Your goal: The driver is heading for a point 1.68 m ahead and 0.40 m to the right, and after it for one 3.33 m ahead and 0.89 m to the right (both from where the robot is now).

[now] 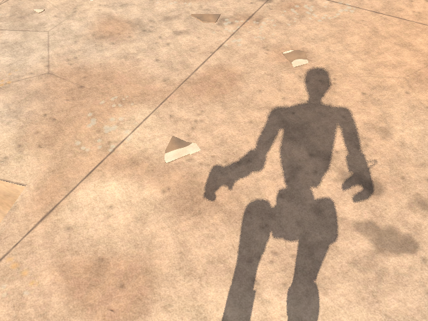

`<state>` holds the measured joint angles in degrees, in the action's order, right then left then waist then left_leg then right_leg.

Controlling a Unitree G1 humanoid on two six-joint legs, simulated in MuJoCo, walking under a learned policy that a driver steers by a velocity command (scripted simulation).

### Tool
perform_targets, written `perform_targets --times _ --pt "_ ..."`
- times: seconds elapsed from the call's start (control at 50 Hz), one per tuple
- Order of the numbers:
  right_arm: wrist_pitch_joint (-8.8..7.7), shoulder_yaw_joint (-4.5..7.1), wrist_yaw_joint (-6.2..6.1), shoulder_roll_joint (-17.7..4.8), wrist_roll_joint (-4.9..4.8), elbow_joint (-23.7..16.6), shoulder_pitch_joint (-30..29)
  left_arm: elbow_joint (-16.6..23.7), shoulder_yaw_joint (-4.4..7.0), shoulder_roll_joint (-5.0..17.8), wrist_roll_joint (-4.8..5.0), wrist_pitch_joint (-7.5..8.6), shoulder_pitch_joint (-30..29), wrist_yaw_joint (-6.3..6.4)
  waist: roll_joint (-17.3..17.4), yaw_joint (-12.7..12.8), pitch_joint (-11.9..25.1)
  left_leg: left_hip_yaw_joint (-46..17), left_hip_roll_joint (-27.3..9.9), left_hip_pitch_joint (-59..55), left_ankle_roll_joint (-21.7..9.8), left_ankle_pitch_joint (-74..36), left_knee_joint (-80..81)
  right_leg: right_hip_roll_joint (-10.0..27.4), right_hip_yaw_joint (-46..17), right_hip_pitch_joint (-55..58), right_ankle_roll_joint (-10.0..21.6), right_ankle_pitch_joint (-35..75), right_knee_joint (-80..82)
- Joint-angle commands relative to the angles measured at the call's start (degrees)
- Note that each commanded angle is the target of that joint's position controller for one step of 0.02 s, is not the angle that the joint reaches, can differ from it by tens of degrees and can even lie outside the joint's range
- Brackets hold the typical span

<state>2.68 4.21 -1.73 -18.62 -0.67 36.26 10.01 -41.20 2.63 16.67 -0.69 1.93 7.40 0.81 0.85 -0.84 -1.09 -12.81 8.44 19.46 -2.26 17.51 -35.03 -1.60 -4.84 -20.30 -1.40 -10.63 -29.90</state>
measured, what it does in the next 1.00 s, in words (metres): steps on the spot, turning right: left foot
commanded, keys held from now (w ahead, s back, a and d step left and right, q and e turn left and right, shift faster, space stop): no key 0.28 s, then e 0.72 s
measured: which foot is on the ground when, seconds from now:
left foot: up 0.00-0.28, down 0.30-0.66, up 0.68-1.00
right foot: down 0.00-1.00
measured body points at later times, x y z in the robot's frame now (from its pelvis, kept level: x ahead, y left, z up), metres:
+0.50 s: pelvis +0.01 +0.01 +0.00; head +0.03 +0.01 +0.45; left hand +0.12 +0.29 -0.12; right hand +0.15 -0.26 -0.10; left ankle -0.01 +0.13 -0.73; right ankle +0.04 -0.12 -0.73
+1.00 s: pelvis +0.02 -0.04 +0.02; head +0.05 -0.08 +0.46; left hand +0.23 +0.20 -0.07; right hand +0.10 -0.36 -0.10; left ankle +0.09 +0.14 -0.66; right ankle +0.02 -0.11 -0.73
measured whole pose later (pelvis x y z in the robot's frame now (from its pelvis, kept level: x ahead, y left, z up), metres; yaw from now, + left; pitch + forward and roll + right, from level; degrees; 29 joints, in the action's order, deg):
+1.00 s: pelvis +0.02 -0.04 +0.02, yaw -17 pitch +2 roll +3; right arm 1.1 5.1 -3.2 -17.9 -0.2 41.1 6.5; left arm -38.7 2.9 17.4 0.6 -1.2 11.2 1.5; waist 1.0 1.1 -3.4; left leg -6.6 0.7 27.9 6.1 19.1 -52.7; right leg -5.0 -7.7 -15.2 4.7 -10.4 -24.9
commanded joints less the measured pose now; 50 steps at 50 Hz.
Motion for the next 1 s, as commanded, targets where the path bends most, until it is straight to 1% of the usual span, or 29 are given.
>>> perform_targets --times 0.02,0.04,0.06,0.08,0.1,0.16,0.2,0.22,0.26,0.3,0.32,0.34,0.36,0.38,0.42,0.5,0.56,0.6,0.64,0.66,0.68,0.7,0.72,0.74,0.76,0.78,0.8,0.9,1.0 --pt "-1.25 1.30 -0.23 -6.3 0.93 -4.2 3.8 3.4 3.01 10.9 -2.11 0.40 2.0 0.11 -16.1 -0.4 7.4 2.7 -0.5 10.6 3.1 21.8 -19.5 24.8 -26.7 14.5 17.8 32.3 10.4" --pt "-1.30 2.42 -0.27 -9.6 0.77 -3.4 3.8 3.7 2.51 9.3 -1.24 0.46 2.2 -0.03 -11.3 0.4 7.0 1.8 -2.2 11.8 4.6 20.0 -28.0 24.0 -24.4 14.4 18.8 30.7 9.6" --pt "-0.83 2.72 -0.43 -9.5 0.33 -2.2 3.4 3.6 2.22 7.9 -0.49 0.36 1.0 0.00 -7.9 0.2 6.3 1.8 -2.7 12.4 5.6 16.8 -31.2 20.3 -18.8 14.2 16.3 28.4 8.4" --pt "-0.13 2.52 -0.69 -8.2 0.25 -1.5 3.2 3.7 1.93 7.1 0.26 0.19 -0.1 0.00 -7.1 0.1 5.5 1.8 -3.1 12.7 6.6 14.6 -32.1 17.6 -15.0 14.0 14.2 26.4 8.0" --pt "0.34 2.08 -0.70 -6.7 0.18 -1.4 2.8 3.4 1.64 6.7 0.65 -0.02 -0.8 0.05 -7.4 0.0 5.0 1.9 -3.6 12.0 7.3 12.7 -31.4 16.5 -12.9 13.4 13.5 26.3 8.0" --pt "0.41 0.42 -0.29 -2.2 -0.02 -1.8 1.1 2.6 1.25 5.7 0.21 -0.94 -1.6 0.06 -10.7 0.1 5.7 7.3 -5.2 5.5 8.4 10.0 -18.6 12.3 -6.5 12.7 12.3 26.5 8.2" --pt "0.24 -0.28 0.09 -1.0 0.11 -2.0 -0.7 1.9 1.55 6.7 0.31 -1.48 -0.6 0.05 -12.8 1.7 6.5 9.7 -6.8 0.4 8.2 8.9 -8.6 12.3 -6.2 13.1 12.7 26.0 8.0" --pt "0.21 -0.15 0.23 -1.6 -0.09 -1.8 -0.9 1.5 1.75 7.4 0.44 -1.70 0.4 0.02 -13.3 2.4 6.7 10.3 -7.0 -1.2 8.0 7.3 -4.7 12.9 -7.1 13.8 13.2 25.1 7.8" --pt "0.12 0.15 0.47 -2.2 -0.14 -0.4 0.9 0.9 1.67 7.9 1.02 -1.94 0.4 -0.09 -12.6 1.4 6.4 11.5 -6.8 -6.1 6.6 -0.5 6.5 12.8 -7.6 12.8 12.7 21.3 6.8" --pt "-0.08 0.03 0.49 -2.9 0.93 0.5 1.6 -0.7 0.71 5.9 1.26 -1.25 3.2 -0.43 -9.3 1.3 5.6 8.7 -8.7 -16.1 3.5 -11.9 16.9 11.1 -7.5 6.4 8.3 13.2 7.3" --pt "-0.05 0.48 -0.02 -5.9 1.71 0.2 2.5 -0.8 0.07 4.6 -0.02 -0.39 3.7 -1.04 -3.1 1.9 7.0 3.4 -14.9 -21.9 1.3 -21.8 14.5 8.7 -4.9 1.7 4.8 7.0 4.4" --pt "-0.14 0.66 0.16 -6.6 2.32 1.5 1.0 -0.9 -0.41 2.4 0.08 0.12 4.8 -1.35 7.5 4.5 7.0 3.1 -16.9 -14.8 -2.3 -15.7 12.4 4.2 0.4 4.3 1.7 -3.2 5.2" --pt "-0.61 0.10 0.64 -3.5 2.36 0.6 -0.9 -1.1 -0.15 4.8 -0.19 0.01 1.3 -1.28 5.6 2.1 4.9 3.8 -15.4 -11.2 -2.9 -7.2 13.8 3.6 0.7 6.1 -0.2 -2.6 3.8" --pt "-0.89 0.39 0.57 -4.2 2.55 0.9 -0.6 -0.5 0.55 6.7 0.36 -0.19 -1.5 -1.14 5.2 1.0 2.2 4.1 -14.6 -10.4 -2.2 -3.6 14.5 2.4 1.1 3.4 -0.4 -1.2 1.8" --pt "-1.39 1.27 -0.04 -6.6 1.93 1.5 0.7 -0.3 0.93 7.1 1.00 -0.97 -1.2 -0.46 7.1 0.6 -0.2 3.2 -16.1 -9.7 -2.3 -4.9 15.1 1.8 1.2 0.1 0.0 0.7 -1.6" --pt "-1.42 1.68 -1.54 -6.3 1.35 1.0 1.0 0.2 1.70 6.2 1.50 -1.92 1.2 -0.62 10.9 0.5 -0.4 -0.3 -24.3 -9.2 -7.8 -16.7 14.8 2.0 3.8 -4.6 0.5 -12.1 -14.4" --pt "-1.85 1.94 -1.91 -6.7 0.95 0.5 -0.9 1.3 1.93 5.1 1.81 -2.80 0.7 -1.49 7.7 0.3 -0.5 -0.1 -28.4 -11.2 -10.6 -28.5 13.4 4.7 3.9 -8.7 0.5 -21.6 -21.4" --pt "-1.59 2.42 -1.82 -7.7 0.16 0.4 -3.3 1.2 1.90 4.9 1.95 -3.17 2.3 -2.13 6.8 1.0 1.1 4.1 -26.6 -11.2 -8.7 -31.3 11.0 4.5 6.0 -4.4 0.6 -16.0 -16.1" --pt "-0.95 2.42 -1.77 -7.4 -0.68 0.6 -4.7 0.3 2.42 5.4 1.96 -3.25 6.0 -2.82 6.2 2.9 3.1 9.0 -23.7 -9.3 -5.7 -28.4 5.7 1.7 9.3 3.6 1.5 -5.0 -5.2" --pt "-0.98 2.13 -1.56 -6.0 -0.74 1.7 -1.9 0.3 3.15 6.9 1.53 -3.18 7.2 -2.67 2.4 2.9 3.7 12.5 -20.6 -6.7 -2.6 -21.2 -0.9 0.7 6.7 8.6 2.9 2.3 1.5" --pt "-1.24 1.42 -1.31 -3.3 1.24 1.2 0.8 1.7 4.88 13.6 1.40 -3.01 8.0 -1.69 -12.7 1.3 4.4 18.5 -14.2 4.7 3.6 -1.0 -16.6 11.4 -11.7 16.6 7.9 22.6 7.5" --pt "-1.34 0.46 -1.68 -1.2 1.96 -2.3 -4.9 2.6 4.86 16.7 -0.53 -2.02 10.1 -2.17 -19.9 3.6 6.7 12.3 -5.6 15.1 5.7 23.5 -27.9 22.8 -31.3 17.7 19.8 31.6 11.2" --pt "-1.35 1.20 -1.81 -3.9 1.15 -1.5 -4.8 3.3 4.02 14.1 -1.13 -0.85 9.4 -2.50 -10.7 4.3 8.1 7.1 -7.5 16.3 5.4 23.1 -35.5 23.0 -28.8 18.4 22.0 27.1 11.5" --pt "-1.31 1.62 -1.69 -5.0 0.49 -0.7 -4.4 3.8 3.63 12.8 -0.57 -0.19 6.6 -2.28 -7.5 2.8 5.8 6.7 -8.7 17.1 4.7 18.2 -36.6 20.2 -23.1 16.3 19.4 23.1 10.6" --pt "-1.30 2.06 -1.95 -5.5 0.69 0.6 -3.6 4.0 3.59 12.1 0.57 -0.28 4.1 -1.72 -4.0 1.9 4.5 6.7 -9.9 17.4 4.8 13.1 -34.5 17.0 -19.2 15.4 16.2 17.6 10.4" --pt "-1.28 2.35 -2.22 -5.9 0.99 0.9 -3.8 4.3 3.20 11.2 1.41 -0.62 2.5 -1.09 -4.2 1.4 3.7 6.4 -10.6 17.1 5.1 9.2 -32.0 15.3 -17.2 14.6 14.4 16.0 10.5" --pt "-1.37 2.36 -2.09 -5.4 0.93 1.2 -3.4 4.5 2.84 10.7 1.51 -1.03 2.4 -0.57 -5.6 1.1 4.1 6.9 -10.0 14.7 5.8 6.4 -32.0 13.4 -15.6 13.1 13.7 16.8 10.9" --pt "-1.94 1.95 -1.76 -3.4 0.57 1.2 -3.7 5.4 2.92 10.5 1.47 -1.89 4.0 0.69 -6.4 1.8 5.1 6.8 -8.2 15.0 7.9 1.9 -24.3 11.6 -15.6 16.2 14.1 15.3 11.2" --pt "-2.80 1.87 -1.32 -3.5 0.43 0.9 -5.4 6.3 3.41 11.2 1.26 -2.89 3.4 1.24 -8.3 2.5 3.7 5.7 -7.6 12.3 8.8 1.3 -13.9 10.5 -19.6 13.9 14.0 6.4 11.3"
